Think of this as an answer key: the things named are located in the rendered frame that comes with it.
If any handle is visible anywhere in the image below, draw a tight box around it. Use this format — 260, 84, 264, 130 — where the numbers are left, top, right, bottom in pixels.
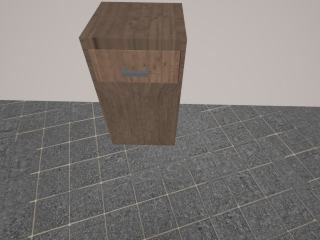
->
121, 66, 148, 77

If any cabinet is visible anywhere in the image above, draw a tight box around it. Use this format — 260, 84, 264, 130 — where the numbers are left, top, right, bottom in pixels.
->
79, 1, 187, 146

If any drawer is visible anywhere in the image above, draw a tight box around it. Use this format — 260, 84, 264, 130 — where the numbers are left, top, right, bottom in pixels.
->
88, 49, 180, 83

